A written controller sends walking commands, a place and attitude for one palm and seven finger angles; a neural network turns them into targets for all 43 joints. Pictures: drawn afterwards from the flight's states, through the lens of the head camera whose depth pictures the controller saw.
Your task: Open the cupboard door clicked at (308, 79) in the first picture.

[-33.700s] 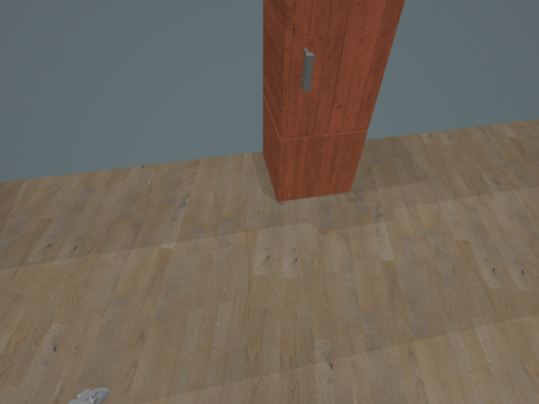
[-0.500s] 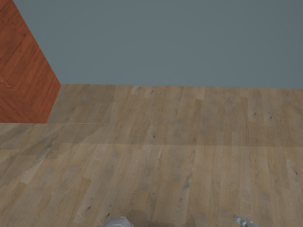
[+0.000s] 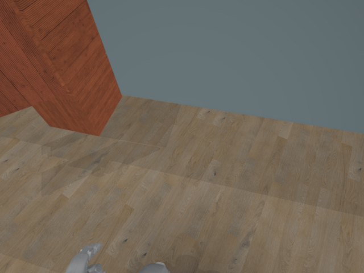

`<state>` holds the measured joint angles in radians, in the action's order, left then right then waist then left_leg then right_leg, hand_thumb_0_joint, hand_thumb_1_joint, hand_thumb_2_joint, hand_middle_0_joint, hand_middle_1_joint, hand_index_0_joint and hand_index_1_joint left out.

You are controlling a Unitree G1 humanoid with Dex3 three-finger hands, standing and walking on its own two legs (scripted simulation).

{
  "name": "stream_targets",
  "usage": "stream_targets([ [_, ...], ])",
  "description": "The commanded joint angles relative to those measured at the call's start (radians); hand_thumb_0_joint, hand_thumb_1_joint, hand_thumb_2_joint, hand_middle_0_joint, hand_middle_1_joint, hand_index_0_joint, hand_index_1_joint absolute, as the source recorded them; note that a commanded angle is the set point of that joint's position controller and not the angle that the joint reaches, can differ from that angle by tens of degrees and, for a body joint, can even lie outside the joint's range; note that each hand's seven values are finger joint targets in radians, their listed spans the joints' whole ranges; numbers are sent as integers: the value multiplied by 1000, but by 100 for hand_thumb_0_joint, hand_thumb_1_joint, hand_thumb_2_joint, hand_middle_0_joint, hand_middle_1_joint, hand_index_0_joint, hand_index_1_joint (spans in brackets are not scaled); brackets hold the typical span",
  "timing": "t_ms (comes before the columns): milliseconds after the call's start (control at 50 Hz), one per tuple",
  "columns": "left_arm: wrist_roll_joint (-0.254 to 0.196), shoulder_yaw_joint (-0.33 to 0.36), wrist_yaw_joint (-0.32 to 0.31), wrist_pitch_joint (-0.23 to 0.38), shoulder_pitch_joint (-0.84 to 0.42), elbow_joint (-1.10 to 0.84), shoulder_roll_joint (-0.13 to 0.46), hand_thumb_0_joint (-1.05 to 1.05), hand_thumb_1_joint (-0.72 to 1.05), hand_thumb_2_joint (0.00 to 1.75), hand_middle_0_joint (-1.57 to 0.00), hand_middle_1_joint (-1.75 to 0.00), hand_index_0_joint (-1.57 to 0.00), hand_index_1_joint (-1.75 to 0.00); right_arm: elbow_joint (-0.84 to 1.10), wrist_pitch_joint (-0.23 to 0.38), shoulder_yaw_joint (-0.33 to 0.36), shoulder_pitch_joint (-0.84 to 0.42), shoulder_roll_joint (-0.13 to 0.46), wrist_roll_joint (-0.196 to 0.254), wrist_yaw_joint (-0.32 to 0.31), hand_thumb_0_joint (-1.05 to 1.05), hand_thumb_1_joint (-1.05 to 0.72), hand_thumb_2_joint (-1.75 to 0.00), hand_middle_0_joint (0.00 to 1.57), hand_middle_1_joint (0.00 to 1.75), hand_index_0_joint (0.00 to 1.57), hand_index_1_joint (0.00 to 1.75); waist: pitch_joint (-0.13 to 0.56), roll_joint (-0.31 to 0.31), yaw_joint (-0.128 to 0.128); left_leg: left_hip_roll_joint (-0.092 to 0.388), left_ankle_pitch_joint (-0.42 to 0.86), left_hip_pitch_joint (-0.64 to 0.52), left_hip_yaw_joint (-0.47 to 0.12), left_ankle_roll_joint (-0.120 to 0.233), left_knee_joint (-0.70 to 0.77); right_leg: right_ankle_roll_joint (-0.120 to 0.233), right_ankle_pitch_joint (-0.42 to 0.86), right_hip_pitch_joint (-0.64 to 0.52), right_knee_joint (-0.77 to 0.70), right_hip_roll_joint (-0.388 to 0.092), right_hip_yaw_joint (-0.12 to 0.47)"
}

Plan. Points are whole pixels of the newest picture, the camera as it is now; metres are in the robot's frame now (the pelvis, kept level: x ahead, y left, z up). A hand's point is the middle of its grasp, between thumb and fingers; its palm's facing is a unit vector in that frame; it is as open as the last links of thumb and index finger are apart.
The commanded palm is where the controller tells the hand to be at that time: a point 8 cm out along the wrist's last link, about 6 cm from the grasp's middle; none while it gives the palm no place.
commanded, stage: turn to face it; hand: left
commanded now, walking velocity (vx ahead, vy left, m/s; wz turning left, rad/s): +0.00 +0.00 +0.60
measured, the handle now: out of the picture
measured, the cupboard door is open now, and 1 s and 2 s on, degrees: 43 43 43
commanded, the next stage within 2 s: take the last steps up to it in 0.84 s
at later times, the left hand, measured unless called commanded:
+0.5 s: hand out of the picture -0.01 +0.24 -0.18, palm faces +0.34 -0.90 -0.25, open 7.4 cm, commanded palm none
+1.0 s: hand out of the picture +0.03 +0.17 -0.14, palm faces +0.46 -0.85 -0.25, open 7.3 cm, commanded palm none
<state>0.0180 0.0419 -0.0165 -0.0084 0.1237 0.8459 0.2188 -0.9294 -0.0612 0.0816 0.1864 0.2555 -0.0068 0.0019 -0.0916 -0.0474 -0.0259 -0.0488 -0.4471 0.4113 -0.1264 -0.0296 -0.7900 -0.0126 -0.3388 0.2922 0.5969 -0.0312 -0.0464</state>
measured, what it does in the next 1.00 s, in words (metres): steps on the spot, turning left: left foot, then right foot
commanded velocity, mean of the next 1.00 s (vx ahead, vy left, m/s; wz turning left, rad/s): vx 0.02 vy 0.01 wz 0.38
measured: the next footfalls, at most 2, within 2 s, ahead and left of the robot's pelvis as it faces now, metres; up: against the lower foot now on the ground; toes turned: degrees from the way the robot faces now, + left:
left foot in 0.36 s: +0.04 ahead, +0.12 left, +0.00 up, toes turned +20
right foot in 0.82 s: +0.10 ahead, -0.11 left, +0.00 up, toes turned +21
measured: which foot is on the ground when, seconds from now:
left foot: up 0.00-0.34, down 0.36-0.82, up 0.84-1.00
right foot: down 0.00-0.36, up 0.38-0.80, down 0.82-1.00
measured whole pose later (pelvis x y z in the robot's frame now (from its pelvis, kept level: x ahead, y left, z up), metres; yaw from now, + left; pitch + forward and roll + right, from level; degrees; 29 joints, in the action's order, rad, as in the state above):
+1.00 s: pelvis +0.05 -0.03 +0.01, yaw +28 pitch +0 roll +2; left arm 0.01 0.03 -0.03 0.00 0.21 0.94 0.15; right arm -1.01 -0.07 0.07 0.21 0.23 -0.01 0.00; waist -0.08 -0.02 -0.02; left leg -0.01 -0.43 0.46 -0.01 -0.05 -1.08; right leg 0.03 -0.31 0.17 0.48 -0.05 -0.11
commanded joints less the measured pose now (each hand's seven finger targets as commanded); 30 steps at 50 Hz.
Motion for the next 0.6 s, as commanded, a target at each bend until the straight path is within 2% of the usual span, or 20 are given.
stream_targets([
  [0,-2,43,-23,14,56,-54,166,0,90,90,-20,-30,-20,-30,84,17,27,-47,101,-11,6,0,-90,-90,20,30,20,30,106,280,24,65,-54,204,58,-27,-455,146,516,-201,-251,-333,210],
  [20,-4,36,-20,14,46,-54,151,0,90,90,-20,-30,-20,-30,74,11,22,-46,92,-10,12,0,-90,-90,20,30,20,30,96,270,12,71,-15,208,82,-37,-455,129,595,-208,-229,-295,112],
  [40,-3,35,-19,17,56,-54,142,0,90,90,-20,-30,-20,-30,76,8,16,-52,78,-9,17,0,-90,-90,20,30,20,30,93,286,17,72,0,204,106,-43,-420,119,646,-220,-224,-283,66],
  [80,0,41,-20,19,96,-39,153,0,90,90,-20,-30,-20,-30,78,6,9,-87,61,-4,24,0,-90,-90,20,30,20,30,96,262,36,71,10,180,143,-49,-314,107,686,-265,-215,-277,17],
  [100,2,44,-20,20,117,-34,161,0,90,90,-20,-30,-20,-30,82,6,5,-104,53,-5,25,0,-90,-90,20,30,20,30,102,237,45,71,7,162,159,-51,-253,108,703,-280,-205,-285,7],
  [140,3,49,-19,19,148,-22,177,0,90,90,-20,-30,-20,-30,84,9,-3,-127,40,-5,28,0,-90,-90,20,30,20,30,112,233,60,64,16,127,192,-48,-149,107,739,-304,-185,-291,-17],
  [220,9,59,-15,16,169,-4,204,0,90,90,-20,-30,-20,-30,97,16,-9,-153,36,-2,30,0,-90,-90,20,30,20,30,104,265,72,55,10,50,234,-26,4,113,750,-289,-149,-325,-43],
  [260,9,64,-12,14,162,-1,206,0,90,90,-20,-30,-20,-30,98,21,-7,-133,42,-3,27,0,-90,-90,20,30,20,30,110,268,58,45,42,-21,250,-11,90,100,728,-254,-110,-333,-59],
  [280,9,65,-10,14,148,3,206,0,90,90,-20,-30,-20,-30,91,25,-4,-94,54,-4,26,0,-90,-90,20,30,20,30,128,249,32,41,101,-98,249,-2,174,77,696,-223,-52,-326,-80],
  [300,-1,66,-6,13,127,-3,209,0,90,90,-20,-30,-20,-30,76,30,2,-27,78,-8,23,0,-90,-90,20,30,20,30,157,198,-11,38,220,-227,242,13,286,43,639,-152,49,-309,-117],
  [320,-8,62,-1,8,115,-22,171,0,90,90,-20,-30,-20,-30,58,40,23,57,163,-15,18,0,-90,-90,20,30,20,30,219,-7,-58,180,445,-411,58,75,352,-17,375,23,249,-236,-161],
  [340,-15,35,4,4,69,-66,97,0,90,90,-20,-30,-20,-30,50,44,49,131,268,-18,9,0,-90,-90,20,30,20,30,236,-281,-95,452,890,-494,-319,238,403,-83,-324,279,495,-88,-130],
  [360,-6,35,-6,-13,33,-77,125,0,90,90,-20,-30,-20,-30,32,36,43,153,273,-9,-2,0,-90,-90,20,30,20,30,256,-158,-84,492,934,-468,-290,300,382,-58,-350,290,574,-96,18],
  [380,-5,37,-7,-16,11,-81,124,0,90,90,-20,-30,-20,-30,51,39,34,113,244,-14,-8,0,-90,-90,20,30,20,30,211,-63,-68,458,749,-394,-245,294,402,-56,-294,287,590,-108,29],
  [400,-1,42,-7,-17,6,-56,110,0,90,90,-20,-30,-20,-30,68,44,30,57,220,-18,-19,0,-90,-90,20,30,20,30,179,-120,-50,402,673,-338,-228,270,415,-61,-242,296,592,-106,37],
  [420,0,44,-3,-24,23,-30,119,0,90,90,-20,-30,-20,-30,79,44,20,1,193,-19,-25,0,-90,-90,20,30,20,30,137,-140,-25,360,601,-268,-180,242,436,-63,-177,277,594,-104,58],
  [440,2,44,2,-29,52,-13,122,0,90,90,-20,-30,-20,-30,84,46,10,-30,175,-18,-26,0,-90,-90,20,30,20,30,123,-129,-1,327,566,-243,-134,220,449,-62,-127,260,588,-95,60],
  [460,4,44,6,-31,70,-2,116,0,90,90,-20,-30,-20,-30,84,50,6,-36,164,-17,-26,0,-90,-90,20,30,20,30,121,-90,11,300,558,-239,-106,202,453,-63,-88,246,580,-83,50],
  [500,3,42,10,-29,94,10,105,0,90,90,-20,-30,-20,-30,81,57,1,-29,156,-15,-26,0,-90,-90,20,30,20,30,147,-63,25,282,570,-250,-76,195,456,-67,-54,227,543,-71,42],
  [580,2,35,8,-29,66,6,95,0,90,90,-20,-30,-20,-30,60,57,-1,10,150,-14,-25,0,-90,-90,20,30,20,30,145,-66,13,279,569,-263,-96,205,458,-73,-56,207,436,-53,33],
])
